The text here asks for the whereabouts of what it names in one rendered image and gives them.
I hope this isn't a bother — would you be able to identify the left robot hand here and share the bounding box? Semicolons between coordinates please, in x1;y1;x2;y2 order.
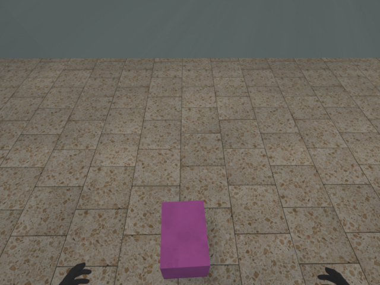
59;262;91;285

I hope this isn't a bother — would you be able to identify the right robot hand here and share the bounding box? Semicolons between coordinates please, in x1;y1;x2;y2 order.
318;267;349;285

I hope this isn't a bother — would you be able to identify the carton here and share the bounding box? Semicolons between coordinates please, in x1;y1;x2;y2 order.
160;200;210;279

